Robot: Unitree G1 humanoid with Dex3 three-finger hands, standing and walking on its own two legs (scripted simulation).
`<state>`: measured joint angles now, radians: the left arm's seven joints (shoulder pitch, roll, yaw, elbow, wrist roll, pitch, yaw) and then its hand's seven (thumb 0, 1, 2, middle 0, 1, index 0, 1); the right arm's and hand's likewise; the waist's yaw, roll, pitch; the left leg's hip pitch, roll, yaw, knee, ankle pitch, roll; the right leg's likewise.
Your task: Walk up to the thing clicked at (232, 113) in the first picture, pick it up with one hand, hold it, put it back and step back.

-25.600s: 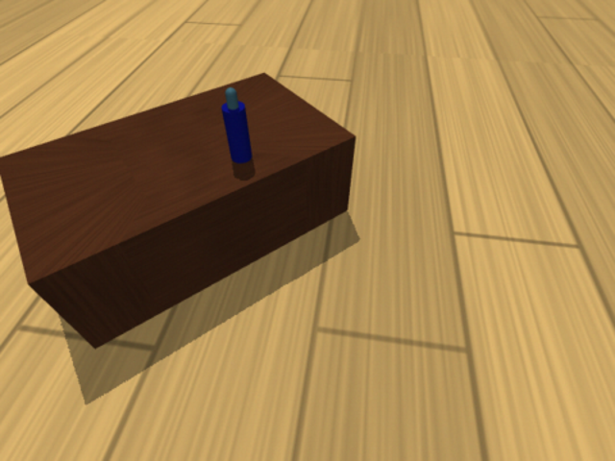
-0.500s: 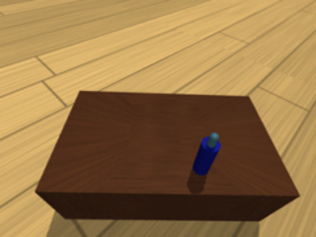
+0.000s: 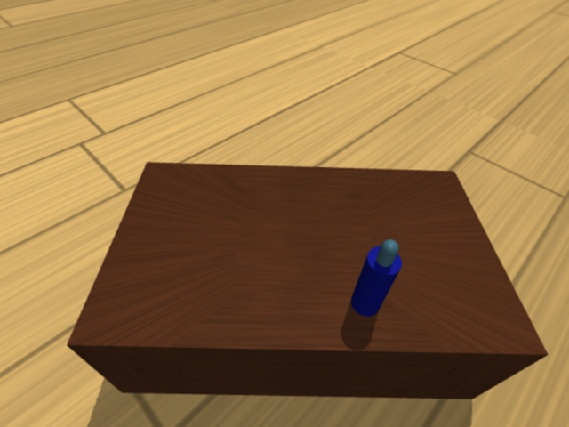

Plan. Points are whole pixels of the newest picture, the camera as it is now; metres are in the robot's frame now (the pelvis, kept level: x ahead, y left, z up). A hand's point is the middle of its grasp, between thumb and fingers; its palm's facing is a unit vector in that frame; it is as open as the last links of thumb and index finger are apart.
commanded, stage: stand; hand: right
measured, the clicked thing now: (377, 276) +0.49 -0.21 -0.23
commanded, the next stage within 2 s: none
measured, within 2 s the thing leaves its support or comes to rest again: neither
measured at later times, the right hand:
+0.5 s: hand out of the picture +0.07 -0.26 -0.15, palm faces -0.02 +0.93 -0.36, open 7.4 cm
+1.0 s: hand out of the picture +0.08 -0.26 -0.15, palm faces -0.02 +0.93 -0.35, open 7.4 cm
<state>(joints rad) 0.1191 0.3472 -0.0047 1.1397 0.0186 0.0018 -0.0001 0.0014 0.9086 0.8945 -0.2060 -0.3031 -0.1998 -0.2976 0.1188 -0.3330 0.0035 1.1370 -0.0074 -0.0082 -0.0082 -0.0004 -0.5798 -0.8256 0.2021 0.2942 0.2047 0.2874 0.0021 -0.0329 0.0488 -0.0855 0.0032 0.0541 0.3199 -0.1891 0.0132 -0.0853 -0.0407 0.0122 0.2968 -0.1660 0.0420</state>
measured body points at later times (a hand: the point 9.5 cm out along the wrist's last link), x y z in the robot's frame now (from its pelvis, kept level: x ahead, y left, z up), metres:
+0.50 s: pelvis +0.00 -0.01 +0.00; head +0.00 +0.01 +0.45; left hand +0.07 +0.29 -0.14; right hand +0.07 -0.31 -0.13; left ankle -0.01 +0.11 -0.75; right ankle +0.00 -0.15 -0.75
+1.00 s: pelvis +0.01 -0.01 +0.00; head +0.01 +0.00 +0.45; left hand +0.07 +0.29 -0.14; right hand +0.08 -0.31 -0.13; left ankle -0.01 +0.11 -0.75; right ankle +0.00 -0.15 -0.75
